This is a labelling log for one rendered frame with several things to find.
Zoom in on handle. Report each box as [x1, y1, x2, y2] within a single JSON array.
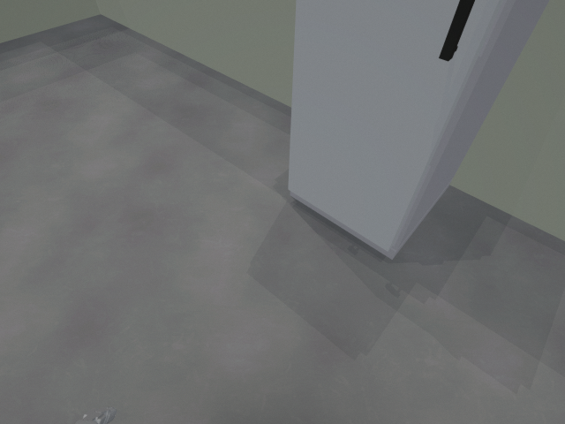
[[439, 0, 475, 61]]

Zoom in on fridge door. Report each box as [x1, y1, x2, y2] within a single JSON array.
[[288, 0, 503, 251]]

